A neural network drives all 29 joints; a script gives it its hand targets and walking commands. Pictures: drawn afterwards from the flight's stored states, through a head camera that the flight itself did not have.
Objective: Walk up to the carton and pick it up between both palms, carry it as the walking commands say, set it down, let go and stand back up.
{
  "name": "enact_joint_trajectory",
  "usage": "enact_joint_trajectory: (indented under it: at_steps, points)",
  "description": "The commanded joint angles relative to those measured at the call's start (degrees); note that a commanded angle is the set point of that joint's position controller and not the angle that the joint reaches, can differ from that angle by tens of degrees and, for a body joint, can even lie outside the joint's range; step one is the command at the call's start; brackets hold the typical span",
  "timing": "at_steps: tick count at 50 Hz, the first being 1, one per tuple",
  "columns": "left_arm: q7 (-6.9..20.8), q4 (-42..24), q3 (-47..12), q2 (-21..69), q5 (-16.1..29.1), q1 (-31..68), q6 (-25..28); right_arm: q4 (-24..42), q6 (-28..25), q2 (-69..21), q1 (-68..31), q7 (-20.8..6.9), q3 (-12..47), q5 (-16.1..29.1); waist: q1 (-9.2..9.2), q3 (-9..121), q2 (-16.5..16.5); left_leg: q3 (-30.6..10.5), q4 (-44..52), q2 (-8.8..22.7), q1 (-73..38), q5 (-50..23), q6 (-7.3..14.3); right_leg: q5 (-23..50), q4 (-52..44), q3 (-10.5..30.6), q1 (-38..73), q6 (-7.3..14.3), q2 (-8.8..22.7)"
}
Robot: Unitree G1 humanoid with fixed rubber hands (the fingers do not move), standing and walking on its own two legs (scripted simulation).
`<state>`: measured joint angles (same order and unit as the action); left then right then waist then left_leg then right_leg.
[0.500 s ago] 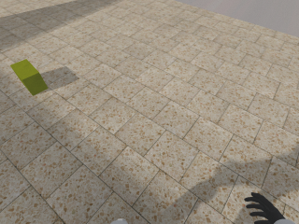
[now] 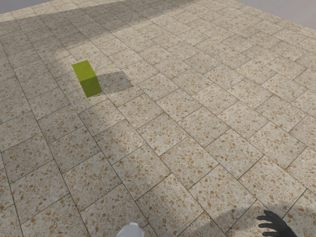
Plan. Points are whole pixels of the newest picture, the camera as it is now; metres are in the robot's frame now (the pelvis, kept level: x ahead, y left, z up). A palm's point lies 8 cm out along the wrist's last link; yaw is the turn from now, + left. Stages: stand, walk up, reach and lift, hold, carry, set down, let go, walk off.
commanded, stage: walk up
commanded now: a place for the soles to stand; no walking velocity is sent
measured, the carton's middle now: (87, 78) +1.47 +0.71 -0.67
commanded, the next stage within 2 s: none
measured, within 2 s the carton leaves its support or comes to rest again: neither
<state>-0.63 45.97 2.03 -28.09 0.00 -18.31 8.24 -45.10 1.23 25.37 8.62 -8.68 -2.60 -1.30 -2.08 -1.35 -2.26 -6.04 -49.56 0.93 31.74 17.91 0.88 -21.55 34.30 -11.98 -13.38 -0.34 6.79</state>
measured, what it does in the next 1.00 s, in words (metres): walks ahead, turning left: left foot, then right foot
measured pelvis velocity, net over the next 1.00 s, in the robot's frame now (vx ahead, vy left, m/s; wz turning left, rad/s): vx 0.34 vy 0.16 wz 0.33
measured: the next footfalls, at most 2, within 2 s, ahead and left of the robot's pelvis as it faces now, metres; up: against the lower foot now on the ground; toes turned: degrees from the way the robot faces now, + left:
left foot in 0.10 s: +0.18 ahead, +0.18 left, +0.00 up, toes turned +4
right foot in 0.42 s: +0.25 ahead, -0.04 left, +0.00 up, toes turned +3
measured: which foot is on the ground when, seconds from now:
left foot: up 0.00-0.08, down 0.10-0.42, up 0.44-0.70, down 0.72-1.00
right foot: down 0.00-0.12, up 0.14-0.40, down 0.42-0.74, up 0.76-1.00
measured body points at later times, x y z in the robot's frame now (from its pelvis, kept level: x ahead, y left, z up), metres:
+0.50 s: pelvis +0.18 +0.07 -0.01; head +0.20 +0.04 +0.44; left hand +0.21 +0.42 -0.07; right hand +0.36 -0.21 -0.13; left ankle +0.15 +0.19 -0.69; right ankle +0.21 -0.04 -0.73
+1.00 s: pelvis +0.34 +0.16 +0.00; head +0.36 +0.15 +0.45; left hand +0.31 +0.50 -0.08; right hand +0.56 -0.10 -0.11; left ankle +0.34 +0.27 -0.73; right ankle +0.41 +0.03 -0.70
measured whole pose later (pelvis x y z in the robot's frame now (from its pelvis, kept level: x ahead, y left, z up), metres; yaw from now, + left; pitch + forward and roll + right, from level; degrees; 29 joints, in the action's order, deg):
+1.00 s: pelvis +0.34 +0.16 +0.00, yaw +19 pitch -1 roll +0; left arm 1.1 45.9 2.0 -25.7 0.0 -17.3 5.7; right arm -46.1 -2.5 24.2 9.5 -4.4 -2.6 -0.2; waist 1.0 -3.3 -2.4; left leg -2.1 -36.0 -2.2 19.0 16.1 3.3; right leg -25.9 50.4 -3.6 -25.0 -0.8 5.5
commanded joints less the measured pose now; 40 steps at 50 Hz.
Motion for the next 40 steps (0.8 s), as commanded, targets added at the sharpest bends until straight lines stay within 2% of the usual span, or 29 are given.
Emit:
enact_joint_trajectory:
  at_steps: [1, 2, 3, 4, 5, 6, 7, 8, 11, 13, 16, 18, 19, 20, 21, 22, 23, 25, 26, 28, 30, 33, 34, 35, 36, 37, 38, 39, 40]
  points:
    - [0.48, -2.18, 5.87, -17.07, -1.01, -1.17, -0.17, 7.60, -2.82, 7.61, -11.64, -0.45, -3.66, 0.39, -2.26, 3.20, 10.33, 12.00, 12.18, 1.70, 1.27, -3.08, 1.05, 24.88, -11.84, 2.98, 12.55, 9.56, 13.40]
    - [0.58, -2.23, 5.59, -16.74, -0.70, -0.57, -0.46, 7.05, -2.82, 8.14, -9.60, -0.22, -4.23, 0.12, -1.23, 3.59, 10.76, 12.89, 13.61, 0.83, -3.22, -2.89, 1.66, 23.41, -9.69, 1.64, 9.26, 9.13, 12.94]
    - [0.61, -3.17, 5.11, -16.66, -0.20, 1.72, -0.66, 6.14, -3.15, 8.62, -5.01, 0.10, -4.77, -0.26, 2.18, 5.38, 10.37, 13.38, 16.78, -0.96, -11.65, -4.01, 2.57, 25.93, -4.74, -0.72, 4.19, 7.88, 11.97]
    - [0.74, -3.55, 4.57, -14.48, 0.05, 1.60, -0.89, 3.97, -3.40, 10.44, 2.08, 0.87, -5.83, -0.96, 5.25, 9.82, 4.80, 12.71, 20.11, -3.66, -21.76, -3.11, 3.66, 28.81, 8.32, -4.03, 1.00, 6.34, 8.32]
    - [0.79, -4.49, 3.48, -10.70, 0.03, -0.26, -0.93, 1.64, -3.77, 14.63, 11.87, 2.16, -7.81, -1.47, 10.03, 16.24, -6.21, 0.61, 22.07, -0.58, -38.11, 1.89, 7.36, 24.25, 27.52, -2.69, -12.29, 3.65, 4.87]
    - [1.08, -6.79, 1.77, -6.14, -0.37, 0.40, -0.22, 2.44, -3.80, 18.88, 13.82, 3.84, -8.78, -0.81, 10.16, 15.45, -20.34, -22.96, 24.94, 11.31, -47.21, 1.89, 12.13, -10.12, 38.95, 1.86, -31.43, 0.34, -1.76]
    - [0.48, -5.98, 2.32, -10.67, -0.17, 2.52, -0.01, 3.40, -3.66, 20.14, 11.33, 4.61, -8.41, 1.36, 9.43, 12.29, -10.73, -32.04, 29.98, 14.63, -43.03, 7.20, 16.41, -7.68, 35.92, 8.97, -34.86, 0.83, -2.16]
    - [0.63, -5.37, 2.74, -12.39, 0.13, 5.20, 0.05, 3.58, -3.48, 18.74, 8.89, 4.95, -7.74, 2.40, 8.45, 7.92, -3.48, -28.34, 28.96, 14.34, -36.12, 7.25, 16.12, -5.02, 32.91, 11.90, -33.25, 1.57, 0.86]
    - [1.48, -2.94, 3.57, -11.25, 0.09, 1.46, -0.31, 3.88, -2.83, 15.38, 2.26, 4.32, -6.08, 1.28, 3.97, 2.02, -5.19, -16.56, 30.65, 8.01, -19.51, 8.77, 13.04, -6.12, 19.51, 9.08, -21.35, 1.30, 0.17]
    - [1.68, -2.21, 3.85, -10.49, -0.30, -0.27, -0.34, 4.02, -3.03, 14.96, 3.55, 3.86, -5.69, 0.64, 4.40, 1.71, -6.68, -17.71, 31.52, 7.79, -17.27, 11.57, 14.64, -6.59, 16.03, 9.10, -19.14, 0.84, -1.21]
    - [1.74, -1.16, 4.06, -10.33, -0.58, -0.67, 0.23, 4.52, -3.15, 14.39, 1.68, 3.30, -5.49, 0.82, 3.59, 0.03, -4.51, -19.81, 31.36, 9.30, -12.90, 13.70, 15.22, -3.98, 8.40, 8.78, -14.79, 1.05, -2.48]
    - [1.32, -0.02, 4.56, -9.89, -0.94, -2.94, 0.90, 5.25, -2.75, 13.09, -2.24, 2.75, -4.81, 1.15, 0.44, -0.57, -0.93, -15.27, 25.79, 6.70, -4.59, 13.62, 12.53, 4.49, -2.94, 7.38, -2.03, 2.15, -4.50]
    - [0.64, 0.99, 5.51, -12.70, -1.28, -9.34, 1.55, 6.77, -2.93, 9.11, -4.75, 2.69, -3.32, 1.36, -3.77, 3.08, 5.20, -9.42, 14.11, 1.79, 3.90, 9.80, 8.26, 2.91, -10.88, 14.38, 11.65, 4.60, -1.44]
    - [-0.17, 1.51, 7.13, -18.20, -2.06, -14.06, 2.02, 7.56, -3.73, 2.88, -4.00, 2.77, -1.38, 1.71, -7.06, 7.76, 19.82, -1.13, -3.85, -6.26, 15.13, 7.74, 3.38, -11.30, -18.93, 34.48, 24.76, 8.03, 13.75]
    - [-0.73, 0.37, 7.27, -20.57, -1.34, -11.81, 1.81, 7.61, -3.80, 7.07, -6.15, 3.62, -2.23, 0.72, -5.66, 3.51, 13.88, -1.76, -10.58, -5.13, 24.02, 9.01, 1.30, -13.32, -21.87, 45.12, 25.17, 11.12, 22.78]
    - [-0.93, -0.92, 6.65, -18.58, -0.61, -8.12, 1.60, 5.86, -3.79, 10.54, -5.97, 3.93, -3.08, 0.56, -3.62, 3.38, 5.19, -4.74, -13.52, -2.84, 22.12, 5.54, 0.63, -10.54, -21.63, 42.06, 22.94, 10.47, 22.07]
    - [-0.68, -0.94, 6.06, -15.99, -0.55, -6.94, 1.56, 4.33, -3.89, 11.55, -5.29, 3.63, -3.60, 0.82, -2.93, 2.49, 2.84, -3.16, -14.33, -0.77, 19.85, 2.27, 0.12, -0.96, -18.62, 34.79, 21.61, 10.29, 19.22]
    - [-0.45, -0.66, 5.74, -13.77, -0.86, -5.99, 0.99, 3.21, -4.24, 9.58, -3.95, 2.85, -2.83, 1.19, -2.61, 3.03, 8.55, 0.99, -7.39, 0.93, 16.71, 2.17, -0.47, 18.53, -14.52, 19.14, 22.43, 10.15, 13.25]
    - [-0.28, -0.54, 5.74, -13.37, -0.70, -6.75, 0.69, 3.27, -3.96, 8.23, -5.32, 2.52, -2.64, 1.09, -2.97, 3.11, 9.88, 3.45, -5.54, 0.48, 15.93, 1.04, -0.31, 26.77, -13.25, 15.53, 22.20, 9.24, 11.94]
    - [0.02, -0.56, 5.95, -15.00, -0.88, -7.64, 0.28, 4.99, -3.70, 7.29, -8.78, 2.03, -2.46, 0.73, -3.89, 2.42, 11.35, 5.93, -0.15, 1.46, 15.92, 1.70, -0.09, 29.30, -11.72, 13.74, 21.41, 11.60, 12.95]
    - [0.35, -1.69, 5.83, -15.35, -0.89, -5.19, 0.03, 5.90, -4.17, 6.13, -10.72, 1.55, -2.23, 0.88, -3.48, 2.51, 11.90, 8.61, 8.29, 1.79, 9.97, -0.95, 0.61, 26.85, -11.77, 10.03, 16.65, 11.15, 12.04]
    - [0.71, -3.16, 5.00, -15.64, -0.58, -1.09, -0.62, 5.09, -4.64, 6.72, -6.45, 1.64, -3.47, 0.63, -0.16, 3.33, 12.51, 12.83, 14.53, -0.49, -4.18, -4.01, 1.92, 25.66, -7.83, 6.66, 7.17, 9.71, 12.01]
    - [0.75, -4.03, 4.63, -14.87, 0.08, 0.41, -0.81, 3.84, -5.00, 7.91, -1.06, 2.09, -4.39, 0.02, 3.12, 5.44, 10.51, 12.81, 18.87, -2.09, -13.52, -6.18, 2.70, 28.97, -1.26, 3.61, 2.41, 8.32, 10.30]
    - [0.76, -4.40, 3.49, -11.53, 0.46, -1.19, -1.00, 1.48, -5.42, 10.34, 7.04, 2.98, -5.88, -0.75, 6.48, 11.54, 2.00, 10.39, 20.55, -3.76, -26.60, -5.95, 3.95, 29.18, 12.71, 0.20, -3.26, 6.15, 6.68]
    - [0.82, -5.63, 2.25, -7.31, 0.51, -2.84, -0.77, 0.23, -5.73, 15.18, 15.57, 4.31, -7.81, -1.24, 10.40, 17.76, -10.55, -9.60, 22.96, 5.18, -41.27, 3.62, 8.64, 19.88, 32.08, 1.73, -17.88, 3.03, 2.76]
    - [1.03, -7.08, 1.68, -5.57, 0.05, -1.34, -0.39, 1.79, -5.80, 18.32, 14.62, 5.55, -8.07, -0.25, 9.65, 15.07, -17.38, -30.03, 28.61, 14.12, -46.06, 8.69, 13.29, -8.61, 39.62, 6.77, -33.39, 1.18, -3.56]
    - [0.73, -4.96, 2.81, -11.10, -0.23, 0.43, -0.64, 2.44, -5.62, 19.22, 11.81, 6.02, -7.94, 2.15, 8.98, 11.86, -6.20, -33.27, 30.66, 16.33, -41.69, 13.15, 15.55, -5.57, 37.11, 12.66, -34.40, 2.15, -1.78]
    - [0.95, -4.24, 3.15, -12.22, 0.09, 1.25, -0.96, 2.65, -5.29, 17.50, 9.48, 6.17, -7.03, 2.72, 7.31, 6.67, -0.94, -28.85, 29.91, 15.32, -33.90, 10.62, 15.17, -3.37, 34.48, 13.68, -33.22, 2.62, 0.38]
    - [1.14, -4.02, 3.33, -10.96, 0.07, 0.62, -1.15, 2.94, -4.98, 15.63, 6.88, 5.94, -6.37, 2.16, 5.44, 3.21, -0.47, -24.70, 31.14, 14.43, -26.06, 11.32, 14.39, -4.19, 29.71, 12.10, -29.48, 2.65, 0.87]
